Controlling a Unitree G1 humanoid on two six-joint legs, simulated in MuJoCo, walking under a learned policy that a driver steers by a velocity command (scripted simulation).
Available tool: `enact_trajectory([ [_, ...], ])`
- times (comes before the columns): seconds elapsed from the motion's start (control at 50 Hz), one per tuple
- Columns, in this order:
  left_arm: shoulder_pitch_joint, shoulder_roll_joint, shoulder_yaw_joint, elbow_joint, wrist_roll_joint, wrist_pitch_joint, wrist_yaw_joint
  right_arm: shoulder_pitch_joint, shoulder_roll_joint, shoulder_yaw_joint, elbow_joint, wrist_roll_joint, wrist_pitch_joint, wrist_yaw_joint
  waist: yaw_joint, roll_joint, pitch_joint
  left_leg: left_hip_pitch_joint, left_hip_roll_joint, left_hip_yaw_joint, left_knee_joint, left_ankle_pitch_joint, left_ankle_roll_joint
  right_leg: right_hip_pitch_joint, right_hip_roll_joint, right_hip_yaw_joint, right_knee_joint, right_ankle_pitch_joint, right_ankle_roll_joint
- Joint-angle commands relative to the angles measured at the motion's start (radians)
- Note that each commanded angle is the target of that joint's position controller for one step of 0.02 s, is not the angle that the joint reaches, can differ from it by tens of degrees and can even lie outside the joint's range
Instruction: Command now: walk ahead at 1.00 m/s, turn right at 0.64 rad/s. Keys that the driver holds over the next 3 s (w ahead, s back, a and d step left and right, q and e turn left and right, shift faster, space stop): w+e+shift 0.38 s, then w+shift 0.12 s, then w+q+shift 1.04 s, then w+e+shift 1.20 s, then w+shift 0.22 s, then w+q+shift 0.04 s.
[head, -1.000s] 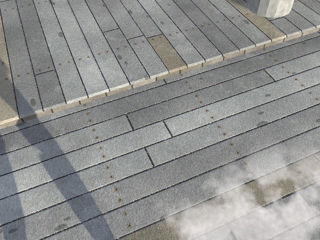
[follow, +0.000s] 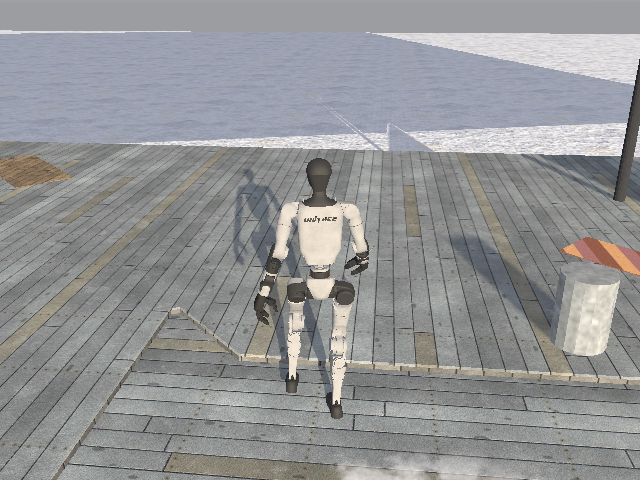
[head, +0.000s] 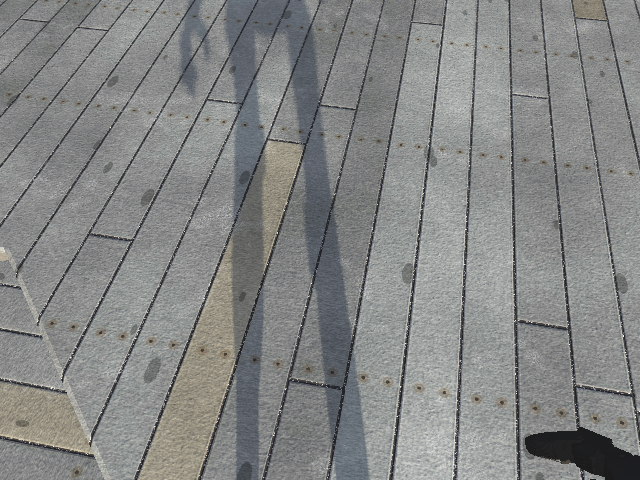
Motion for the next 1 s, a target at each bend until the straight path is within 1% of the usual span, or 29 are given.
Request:
enact_trajectory([
  [0.02,-0.157,0.158,0.041,-0.12,-0.01,-0.033,-0.003,-0.105,-0.054,0.007,-0.106,0.027,-0.009,0.015,-0.066,-0.085,0.098,0.237,-0.028,0.074,-0.27,0.215,-0.033,-0.33,-0.186,0.253,-0.267,0.135,-0.145],
  [0.1,-0.084,0.176,0.053,-0.108,-0.024,-0.028,-0.007,-0.094,-0.095,-0.011,-0.105,0.033,-0.008,-0.018,-0.046,-0.067,0.013,0.318,-0.07,0.084,-0.37,0.199,-0.011,-0.117,-0.219,0.271,-0.094,0.507,-0.096],
  [0.14,-0.04,0.153,0.042,-0.073,-0.032,-0.018,-0.006,0.09,-0.127,-0.038,-0.066,0.021,-0.025,-0.037,-0.135,0.034,-0.19,0.7,-0.055,0.045,-0.435,0.173,0.043,-0.156,-0.138,0.202,0.33,0.734,-0.018],
  [0.16,-0.06,0.136,0.038,-0.079,-0.046,-0.023,-0.002,0.284,-0.167,-0.07,-0.019,0.023,-0.02,-0.053,-0.214,0.079,-0.337,1.057,0.095,-0.094,-0.457,0.105,0.08,-0.375,-0.114,0.178,0.59,0.501,0.017],
  [0.18,-0.132,0.056,0.019,-0.112,-0.038,-0.028,0.004,0.407,-0.208,-0.092,0.012,0.024,-0.007,-0.073,-0.246,0.202,-0.408,1.258,0.325,-0.278,-0.479,0.013,0.103,-0.586,-0.069,0.091,0.8,-0.236,0.03],
  [0.2,-0.153,0.058,0.002,-0.155,-0.044,-0.006,0.015,0.419,-0.232,-0.107,0.033,0.005,0.016,-0.08,-0.248,0.171,-0.456,1.238,0.465,-0.52,-0.559,-0.204,0.168,-0.735,-0.096,-0.021,0.976,-0.282,0.034],
  [0.24,-0.347,0.086,0.016,-0.192,-0.006,0.023,0.009,0.321,-0.133,-0.091,0.05,0.0,0.01,-0.085,-0.231,0.034,-0.167,0.94,0.364,-0.349,-0.648,-0.174,0.142,-0.798,-0.191,-0.065,1.004,-0.179,0.011],
  [0.28,-0.397,0.043,0.017,-0.225,0.013,0.053,-0.02,0.27,-0.084,-0.078,0.096,0.011,-0.012,-0.08,-0.141,0.036,-0.035,0.733,0.289,-0.156,-0.712,-0.098,0.075,-0.769,-0.236,-0.047,0.997,-0.192,0.011],
  [0.3,-0.412,0.016,0.009,-0.264,0.011,0.073,-0.036,0.254,-0.079,-0.078,0.115,0.014,-0.023,-0.075,-0.098,0.123,-0.006,0.684,0.302,-0.113,-0.743,-0.115,0.065,-0.78,-0.256,-0.042,1.022,-0.196,0.011],
  [0.34,-0.456,0.03,0.007,-0.333,0.01,0.1,-0.055,0.175,-0.061,-0.077,0.127,0.021,-0.041,-0.059,-0.018,0.152,0.022,0.605,0.28,-0.003,-0.837,-0.102,0.05,-0.773,-0.26,-0.055,1.024,-0.159,0.004],
  [0.4,-0.42,0.049,-0.01,-0.379,0.01,0.122,-0.082,0.03,-0.144,-0.1,0.112,0.022,-0.041,-0.053,0.103,0.144,0.047,0.4,0.18,0.248,-0.917,-0.003,0.044,-0.506,-0.252,-0.129,0.75,-0.052,-0.016],
  [0.44,-0.342,0.084,0.001,-0.336,0.021,0.115,-0.073,0.102,-0.176,-0.114,0.147,0.023,-0.033,-0.063,0.111,0.084,0.033,0.353,0.159,0.323,-0.838,0.507,0.088,-0.233,-0.147,-0.279,0.707,-0.067,-0.049],
  [0.48,-0.075,0.138,0.028,-0.261,0.013,0.104,-0.044,0.095,-0.28,-0.142,0.143,0.027,-0.013,-0.055,0.23,0.101,-0.104,0.452,0.225,0.3,-0.453,1.015,0.106,-0.007,-0.079,-0.263,0.622,-0.176,-0.079],
  [0.5,0.174,0.155,0.047,-0.166,0.009,0.094,-0.03,0.046,-0.283,-0.145,0.136,0.035,0.002,-0.045,0.344,0.053,-0.205,0.376,0.2,0.284,-0.067,0.923,0.089,0.248,-0.082,-0.182,0.465,-0.1,-0.105],
  [0.52,0.047,0.193,0.054,-0.14,0.006,0.084,-0.018,0.085,-0.137,-0.11,0.152,0.008,0.014,-0.027,0.234,-0.182,-0.058,0.132,0.026,0.245,0.39,-0.159,0.052,0.251,-0.134,-0.045,0.332,-0.122,-0.079],
  [0.54,-0.078,0.284,0.047,-0.189,0.019,0.066,-0.008,0.134,0.015,-0.055,0.055,0.02,0.001,-0.021,0.077,-0.421,-0.092,-0.151,-0.031,0.117,0.706,-0.304,0.073,0.249,-0.253,0.293,0.155,-0.317,-0.018],
  [0.56,-0.118,0.324,0.067,-0.225,0.013,0.052,-0.004,0.204,-0.075,-0.068,0.002,0.042,-0.018,-0.03,0.021,-0.417,-0.207,-0.195,-0.076,-0.057,0.728,-0.181,0.088,0.302,-0.389,0.611,-0.068,-0.251,-0.028],
  [0.6,-0.193,0.201,0.039,-0.209,0.033,0.015,0.001,0.195,-0.122,-0.068,0.054,0.046,-0.007,-0.033,-0.044,-0.074,-0.002,-0.185,0.008,-0.024,0.69,-0.045,0.066,0.04,-0.431,0.488,-0.064,-0.213,-0.052],
  [0.62,-0.222,0.163,0.026,-0.205,0.043,-0.009,0.0,0.198,-0.119,-0.069,0.074,0.043,0.008,-0.027,-0.073,0.001,0.039,-0.129,0.036,-0.045,0.627,-0.022,0.063,-0.058,-0.399,0.369,-0.041,-0.115,-0.032],
  [0.66,-0.229,0.117,0.007,-0.182,0.025,-0.046,0.002,0.241,-0.094,-0.068,0.103,0.052,0.051,-0.001,-0.116,-0.034,0.063,-0.065,0.06,-0.071,0.509,0.044,0.051,-0.163,-0.377,0.226,-0.121,-0.035,0.017],
  [0.72,-0.174,0.093,0.0,-0.141,0.012,-0.074,-0.001,0.138,-0.071,-0.067,0.093,0.075,0.072,0.016,-0.087,-0.014,0.109,-0.111,0.032,-0.003,0.319,0.136,0.056,-0.09,-0.289,-0.055,-0.199,0.326,0.074],
  [0.78,-0.12,0.049,-0.016,-0.112,-0.002,-0.081,0.005,0.012,-0.021,-0.046,0.054,0.074,0.05,0.023,-0.051,-0.055,0.109,-0.105,-0.021,0.155,0.059,0.291,0.087,0.04,-0.21,-0.256,-0.222,0.713,0.108],
  [0.84,-0.109,0.088,-0.019,-0.106,-0.003,-0.083,0.028,-0.023,-0.011,-0.032,0.03,0.068,0.038,0.032,-0.062,-0.078,0.065,0.04,-0.085,0.282,-0.204,0.361,0.13,0.132,-0.246,-0.333,-0.179,1.162,0.13],
  [0.88,-0.125,0.125,-0.008,-0.094,0.008,-0.071,0.063,0.089,-0.071,-0.049,0.063,0.057,0.047,0.029,-0.135,-0.129,-0.008,0.176,-0.142,0.304,-0.269,0.373,0.152,0.23,-0.293,-0.336,-0.05,1.393,0.144],
  [0.92,-0.26,0.179,0.013,-0.139,0.027,-0.039,0.085,0.483,-0.178,-0.098,0.179,0.061,0.058,0.021,-0.339,-0.143,-0.163,0.549,-0.194,0.249,-0.269,0.306,0.197,0.149,-0.31,-0.311,0.384,1.496,0.146],
  [0.94,-0.404,0.214,0.03,-0.172,0.016,-0.023,0.082,0.725,-0.22,-0.13,0.241,0.07,0.062,0.006,-0.495,-0.07,-0.203,0.763,-0.103,0.11,-0.368,0.337,0.298,-0.03,-0.238,-0.317,0.885,1.185,0.142],
  [0.96,-0.531,0.073,-0.005,-0.212,0.03,-0.033,0.044,0.693,-0.209,-0.138,0.277,0.096,0.074,-0.015,-0.44,0.173,-0.08,0.844,-0.084,0.036,-0.346,0.272,0.309,-0.399,-0.029,-0.283,1.289,-0.054,0.115],
  [0.98,-0.378,-0.053,-0.044,-0.298,0.027,-0.049,0.032,0.551,-0.245,-0.134,0.237,0.064,0.07,-0.018,-0.204,0.218,-0.116,0.93,0.022,-0.299,-0.257,0.464,0.431,-0.686,-0.033,-0.111,1.497,-0.279,0.131],
  [1.0,-0.287,-0.025,-0.064,-0.35,0.013,-0.07,0.018,0.482,-0.254,-0.142,0.18,0.048,0.071,-0.033,-0.166,0.177,-0.29,1.039,0.189,-0.708,-0.547,-0.042,0.558,-0.804,-0.065,0.046,1.459,-0.263,0.125],
])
